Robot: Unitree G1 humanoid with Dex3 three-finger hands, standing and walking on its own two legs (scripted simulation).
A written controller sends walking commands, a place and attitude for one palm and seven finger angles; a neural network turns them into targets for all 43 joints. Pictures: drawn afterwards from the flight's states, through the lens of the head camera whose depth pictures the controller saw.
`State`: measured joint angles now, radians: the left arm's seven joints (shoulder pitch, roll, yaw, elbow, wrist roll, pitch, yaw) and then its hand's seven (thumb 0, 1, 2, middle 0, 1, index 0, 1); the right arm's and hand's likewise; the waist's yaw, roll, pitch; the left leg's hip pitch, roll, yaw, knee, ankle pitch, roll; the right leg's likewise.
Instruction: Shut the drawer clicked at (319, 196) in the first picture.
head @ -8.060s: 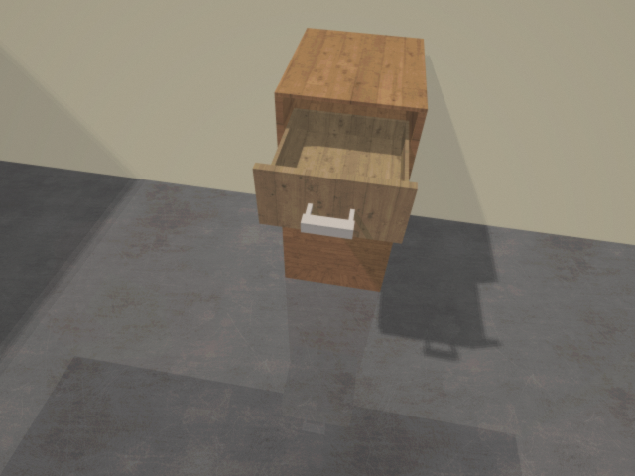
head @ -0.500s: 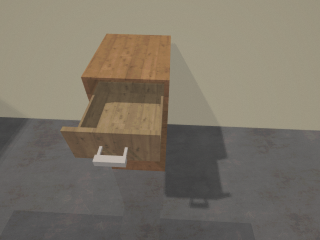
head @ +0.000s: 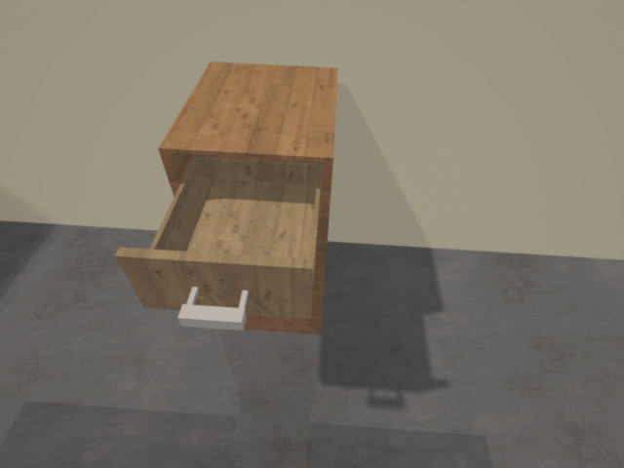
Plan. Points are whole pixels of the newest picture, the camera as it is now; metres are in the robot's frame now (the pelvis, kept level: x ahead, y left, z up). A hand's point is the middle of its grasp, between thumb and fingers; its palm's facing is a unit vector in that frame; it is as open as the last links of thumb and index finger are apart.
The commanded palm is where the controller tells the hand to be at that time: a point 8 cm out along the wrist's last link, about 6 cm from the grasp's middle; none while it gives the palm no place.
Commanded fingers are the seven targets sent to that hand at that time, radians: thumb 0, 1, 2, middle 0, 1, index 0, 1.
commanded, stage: look again from close up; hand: left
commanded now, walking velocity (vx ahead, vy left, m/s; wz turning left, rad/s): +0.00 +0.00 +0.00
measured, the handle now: (216, 305) +0.39 +0.20 -0.09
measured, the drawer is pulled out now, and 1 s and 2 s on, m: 0.29 0.29 0.29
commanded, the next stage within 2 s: shuffle to correct the standing spot in 0.08 s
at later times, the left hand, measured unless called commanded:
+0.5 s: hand out of the picture +0.01 +0.15 -0.18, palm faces +0.06 -0.99 -0.15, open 7.4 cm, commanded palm none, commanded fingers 0.00 0.90 0.90 -0.20 -0.30 -0.20 -0.30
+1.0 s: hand out of the picture +0.11 +0.17 -0.18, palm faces +0.06 -0.97 -0.23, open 7.4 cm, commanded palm none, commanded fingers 0.00 0.90 0.90 -0.20 -0.30 -0.20 -0.30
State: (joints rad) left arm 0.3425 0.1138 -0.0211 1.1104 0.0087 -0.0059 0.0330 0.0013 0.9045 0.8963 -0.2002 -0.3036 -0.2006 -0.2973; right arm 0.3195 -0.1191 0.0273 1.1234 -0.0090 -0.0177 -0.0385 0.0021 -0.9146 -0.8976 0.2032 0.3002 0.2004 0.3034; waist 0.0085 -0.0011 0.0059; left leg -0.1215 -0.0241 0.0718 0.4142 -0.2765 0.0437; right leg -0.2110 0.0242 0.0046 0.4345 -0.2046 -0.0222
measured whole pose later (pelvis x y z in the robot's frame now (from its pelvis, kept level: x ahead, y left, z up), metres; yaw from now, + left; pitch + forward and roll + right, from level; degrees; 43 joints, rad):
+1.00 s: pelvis +0.10 -0.01 -0.01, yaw +2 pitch +2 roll -1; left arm 0.26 0.15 0.02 1.04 0.00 0.01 0.05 0.00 0.91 0.90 -0.20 -0.30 -0.20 -0.30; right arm 0.29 -0.12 0.00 1.09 0.00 0.00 -0.05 0.00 -0.92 -0.90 0.21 0.30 0.20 0.30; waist 0.00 0.03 0.06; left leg -0.02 0.01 0.07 0.43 -0.43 0.02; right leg -0.31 0.02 -0.07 0.56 -0.27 -0.03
